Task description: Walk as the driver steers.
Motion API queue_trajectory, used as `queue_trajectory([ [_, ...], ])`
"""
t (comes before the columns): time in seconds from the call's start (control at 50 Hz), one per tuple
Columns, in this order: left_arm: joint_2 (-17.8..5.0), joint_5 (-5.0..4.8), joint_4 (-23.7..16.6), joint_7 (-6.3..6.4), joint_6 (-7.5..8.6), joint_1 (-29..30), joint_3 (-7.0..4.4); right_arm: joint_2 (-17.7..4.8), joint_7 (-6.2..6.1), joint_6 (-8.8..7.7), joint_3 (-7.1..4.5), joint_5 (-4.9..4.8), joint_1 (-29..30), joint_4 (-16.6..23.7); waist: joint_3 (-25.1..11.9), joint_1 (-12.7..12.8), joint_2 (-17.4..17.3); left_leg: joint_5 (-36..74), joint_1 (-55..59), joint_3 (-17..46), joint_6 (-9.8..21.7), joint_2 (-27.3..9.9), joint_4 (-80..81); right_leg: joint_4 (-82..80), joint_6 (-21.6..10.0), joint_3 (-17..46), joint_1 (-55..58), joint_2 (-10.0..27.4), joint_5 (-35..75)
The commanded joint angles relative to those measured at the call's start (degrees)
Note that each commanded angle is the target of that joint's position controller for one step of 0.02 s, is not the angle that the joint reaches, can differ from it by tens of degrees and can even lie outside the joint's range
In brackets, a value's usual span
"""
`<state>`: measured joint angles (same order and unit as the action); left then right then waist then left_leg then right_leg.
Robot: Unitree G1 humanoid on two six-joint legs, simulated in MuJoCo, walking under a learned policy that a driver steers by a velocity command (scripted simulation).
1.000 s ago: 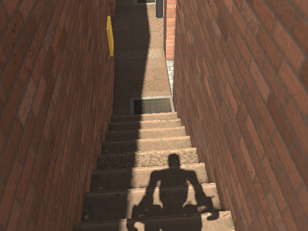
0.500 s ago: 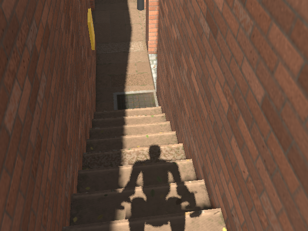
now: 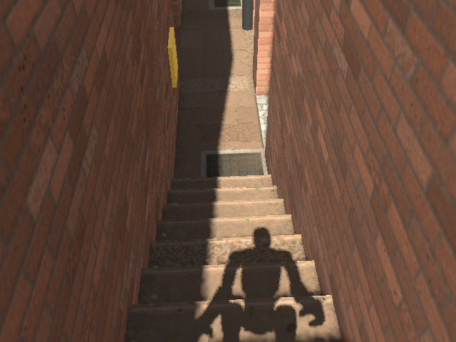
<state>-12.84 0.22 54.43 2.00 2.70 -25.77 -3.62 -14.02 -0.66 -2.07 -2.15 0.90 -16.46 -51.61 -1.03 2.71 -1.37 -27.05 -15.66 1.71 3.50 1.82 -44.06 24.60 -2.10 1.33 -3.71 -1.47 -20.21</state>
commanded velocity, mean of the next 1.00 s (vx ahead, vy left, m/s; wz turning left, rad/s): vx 0.37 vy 0.00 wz -0.14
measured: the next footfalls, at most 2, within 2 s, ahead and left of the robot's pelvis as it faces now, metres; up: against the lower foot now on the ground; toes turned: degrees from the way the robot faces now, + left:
left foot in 0.32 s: +0.25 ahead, +0.20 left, -0.18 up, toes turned +3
right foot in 0.90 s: +0.54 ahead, -0.06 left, -0.35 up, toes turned -14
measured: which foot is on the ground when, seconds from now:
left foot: up 0.00-0.30, down 0.32-0.88, up 0.90-1.00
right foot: down 0.00-0.32, up 0.34-0.88, down 0.90-1.00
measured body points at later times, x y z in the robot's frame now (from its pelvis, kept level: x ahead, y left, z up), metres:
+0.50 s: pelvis +0.21 +0.11 -0.20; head +0.21 +0.14 +0.25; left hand +0.27 +0.36 -0.36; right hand +0.13 -0.16 -0.32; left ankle +0.21 +0.20 -0.91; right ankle +0.24 -0.06 -0.75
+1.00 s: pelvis +0.43 +0.04 -0.36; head +0.44 +0.01 +0.09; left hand +0.60 +0.24 -0.48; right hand +0.33 -0.20 -0.52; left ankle +0.36 +0.21 -0.83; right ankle +0.50 -0.05 -1.09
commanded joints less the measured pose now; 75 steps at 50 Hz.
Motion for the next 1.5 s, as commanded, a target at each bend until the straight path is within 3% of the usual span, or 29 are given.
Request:
queue_trajectory([
  [0.02,-9.8,1.10,-2.9,0.24,1.83,-4.1,-2.26,-5.1,0.50,-1.34,-1.55,0.82,6.6,5.6,3.3,2.2,6.3,9.1,-18.2,0.9,-2.0,-3.6,-9.2,-8.4,-14.7,16.6,9.9,17.4,23.1],
  [0.1,-9.9,0.85,-3.4,-0.06,5.10,-5.3,-1.94,-5.9,1.14,-0.70,-2.82,0.89,14.9,9.7,9.2,2.4,9.6,28.8,-26.7,5.9,-3.3,-7.9,-4.9,-2.6,-11.2,12.7,5.1,15.1,15.4],
  [0.16,-10.2,-0.24,-3.8,0.68,7.80,-2.6,-1.91,-5.8,2.19,-0.29,-2.60,1.03,16.7,10.3,11.2,0.8,2.3,49.2,-19.3,6.8,-5.0,-9.2,11.0,1.1,-9.0,9.0,-6.2,11.7,6.4],
  [0.22,-10.3,0.23,-3.9,1.16,7.75,0.3,-1.25,-3.2,4.51,3.11,-1.68,-0.13,10.3,8.3,7.8,-0.7,1.0,60.6,9.6,-0.2,-5.1,-3.6,10.7,6.8,-6.8,3.6,-27.7,6.7,-2.0],
  [0.26,-8.2,0.66,-2.6,2.63,5.19,1.8,-0.44,-7.4,2.56,2.82,-3.05,-0.98,0.9,4.1,7.8,-3.4,5.5,63.0,10.2,-0.8,-4.7,-5.4,17.8,22.9,-4.9,0.8,-22.1,4.1,1.4],
  [0.32,-6.3,2.13,0.2,1.99,0.37,1.2,0.06,-12.9,0.04,1.72,-5.22,4.44,-28.7,-6.7,-1.2,-16.5,-10.4,54.1,31.9,-2.7,-1.3,-8.4,28.6,80.1,-5.4,1.0,-23.7,-5.4,-12.9],
  [0.34,0.1,-1.06,-0.4,1.06,1.38,-6.3,1.00,-17.4,0.98,-0.13,-4.96,5.84,-28.1,-7.0,-3.4,-10.0,-14.7,86.2,42.8,2.0,-2.2,-15.1,3.2,100.1,-3.8,5.1,-44.3,-10.0,-36.8],
  [0.36,0.6,-2.00,-2.4,1.16,2.08,-11.4,1.36,-18.0,1.81,-0.70,-4.99,3.52,-25.3,-6.1,-8.4,-5.2,-16.5,91.4,43.3,13.4,1.7,-23.6,-0.5,102.5,-4.3,9.3,-54.0,-7.8,-33.3],
  [0.4,-2.4,1.56,-1.0,0.59,0.80,-6.7,1.32,-10.5,2.12,-1.27,-2.92,0.52,-16.4,-2.1,-2.9,-2.5,-6.0,50.5,21.6,14.9,4.0,-23.9,10.3,92.2,-5.1,10.0,-54.5,-2.7,-13.5],
  [0.42,-3.0,3.31,-3.1,0.59,-1.40,-3.7,1.36,-14.3,-0.14,-1.26,-4.27,-1.91,-12.6,-2.2,-4.7,-1.1,-17.7,14.8,12.1,28.6,10.7,-29.5,20.1,92.2,-3.9,6.4,-52.9,-0.6,-10.4],
  [0.44,-7.3,4.49,-5.1,0.41,-2.66,5.9,0.43,-8.0,-1.14,-1.95,-1.92,-1.13,-6.5,-0.9,3.8,-0.7,-7.0,0.0,-2.4,23.5,8.4,-24.6,23.8,75.5,-2.4,12.6,-50.0,1.5,6.1],
  [0.48,-6.0,2.17,-5.8,-0.34,-4.68,11.3,0.30,-5.2,-2.72,-2.54,-0.60,-0.42,-2.8,-0.9,13.1,2.0,-2.1,4.1,-21.1,16.2,7.7,-21.1,23.8,58.3,1.5,12.2,-41.4,0.8,18.7],
  [0.54,-2.3,4.08,-2.9,-1.13,-6.35,9.0,1.19,-8.2,-3.01,-3.03,-1.04,-2.98,-11.1,-3.8,7.4,0.2,-6.9,12.9,-14.0,13.8,8.7,-20.6,19.4,50.0,2.4,7.3,-37.2,-1.5,19.5],
  [0.62,-5.3,3.75,-7.9,-1.37,-5.14,21.6,-0.54,-5.7,-3.06,-5.48,-1.30,-2.92,-15.3,-4.4,11.4,-3.7,-3.8,-4.9,0.1,12.8,7.4,-18.5,11.3,38.2,-0.9,11.3,-52.1,1.3,38.6],
  [0.68,-2.1,4.61,-9.5,-1.64,-4.61,24.6,-0.60,-5.3,-2.99,-5.85,-1.39,-1.98,-21.3,-6.0,10.7,-6.5,-3.0,20.4,8.7,10.8,8.6,-20.3,5.2,34.3,-0.9,10.2,-55.5,1.7,34.1],
  [0.76,0.6,0.60,-12.4,-3.11,-2.82,35.2,0.47,-3.8,-2.95,-5.52,-0.22,-0.81,-17.5,-4.1,9.7,-10.8,-1.6,12.7,-2.4,-2.3,5.0,-15.1,-0.8,9.4,3.0,-0.9,-35.0,0.1,46.6],
  [0.82,1.8,-1.30,-10.2,-4.31,-3.75,30.0,1.19,-3.8,-2.61,-3.00,-0.23,-0.59,-15.4,-5.5,10.7,-10.4,-6.3,18.6,-9.2,-3.5,5.5,-14.0,-6.0,4.9,2.9,-5.8,-18.1,0.5,43.5],
  [0.88,-5.8,2.85,1.7,-2.62,-2.36,-0.9,-1.57,-8.9,-2.16,-1.50,-2.47,-1.67,-13.4,-7.2,-1.3,4.3,2.6,18.4,-11.0,-6.2,5.4,-7.2,-42.4,-10.0,-1.3,-2.3,13.0,3.3,45.9],
  [0.9,-11.2,4.04,3.5,-2.20,-1.83,-6.2,-2.39,-3.5,-2.39,-1.22,-2.47,-2.13,-14.4,-8.3,-3.4,6.7,12.7,-24.8,-22.1,-5.7,3.7,2.7,-69.0,-1.9,-4.8,3.1,22.8,12.2,69.9],
  [0.92,-11.1,3.51,1.4,-2.51,-0.99,-4.9,-0.20,1.8,-2.17,-1.35,-1.44,-5.00,-23.5,-6.7,-11.9,-0.8,12.5,-32.0,-33.9,5.9,4.0,3.6,-75.8,18.7,-6.3,8.2,32.6,23.0,95.5],
  [0.96,-11.1,0.32,-0.3,-2.14,-0.99,2.1,-1.25,-0.8,-2.66,-0.20,-1.20,-2.22,-16.5,-3.9,-10.0,-1.0,9.6,-17.9,-42.9,5.6,3.6,-0.1,-68.8,7.1,-12.5,13.1,21.2,25.9,51.8],
  [1.02,-5.5,1.52,-3.7,2.03,-0.34,9.2,0.21,-5.4,-2.78,2.18,-2.33,3.36,-2.5,1.8,-2.0,-2.6,3.4,4.0,-37.5,4.0,-0.7,-0.8,-61.2,-0.6,-14.2,13.2,-5.2,26.7,30.9],
  [1.06,-5.8,1.23,-3.2,2.35,0.63,9.7,0.60,-1.2,-2.22,3.89,-1.04,3.20,1.6,5.5,4.4,-5.5,4.6,10.5,-29.8,1.2,-3.8,-0.6,-47.4,-1.6,-13.5,5.0,-20.9,22.0,43.3],
  [1.12,-6.8,1.31,-3.2,2.92,0.19,6.5,0.70,0.7,-1.86,5.08,-0.34,1.99,1.0,7.9,-2.6,-6.3,9.1,15.8,-29.3,0.5,-4.3,1.6,-45.1,3.2,-12.9,4.4,-14.7,22.0,56.2],
  [1.28,-7.9,2.54,-6.8,3.06,-2.19,1.9,0.13,-0.1,-0.82,6.75,-0.16,3.63,14.0,18.0,-2.4,-0.6,7.4,12.9,-38.1,4.3,-4.3,-1.4,-37.1,-1.6,-12.2,6.1,-1.0,22.5,23.0],
  [1.42,-12.8,1.24,-12.9,2.56,-1.99,11.3,-0.94,-2.8,0.61,7.30,-0.10,-1.13,8.4,20.9,1.4,-3.6,12.6,-3.4,-4.7,-5.5,-1.8,-2.5,-8.7,-3.3,-7.6,-4.6,-18.2,19.2,-2.9],
  [1.44,-12.3,1.08,-13.7,2.59,-2.74,13.0,-1.04,-2.5,1.03,6.26,-0.03,-1.98,3.1,19.7,0.7,-5.5,10.4,-0.6,0.6,-6.9,-0.6,-1.8,-1.1,2.0,-6.9,-5.2,-18.8,19.0,-2.2],
  [1.48,-5.3,2.90,-13.8,2.19,-5.03,11.4,0.67,-6.2,1.05,1.68,-1.51,-2.08,-10.2,14.4,4.6,-9.8,-11.6,1.2,14.2,10.1,-0.8,-4.7,14.3,39.7,-2.0,-12.2,-39.8,10.3,-18.3],
  [1.5,0.2,4.23,-19.5,0.84,-5.47,13.9,2.59,-14.0,-0.11,1.52,-2.22,-4.00,-12.5,15.9,4.0,-7.5,-23.5,37.5,19.7,44.7,3.1,-24.9,21.4,53.7,2.9,-3.5,-61.1,0.1,-30.0],
])
Keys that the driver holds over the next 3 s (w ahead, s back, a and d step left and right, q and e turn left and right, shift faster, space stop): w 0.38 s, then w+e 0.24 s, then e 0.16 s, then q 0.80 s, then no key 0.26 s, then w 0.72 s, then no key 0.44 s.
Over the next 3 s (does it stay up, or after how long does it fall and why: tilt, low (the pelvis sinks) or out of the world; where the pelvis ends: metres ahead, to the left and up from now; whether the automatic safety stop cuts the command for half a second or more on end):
stays up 0.90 0.03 -0.58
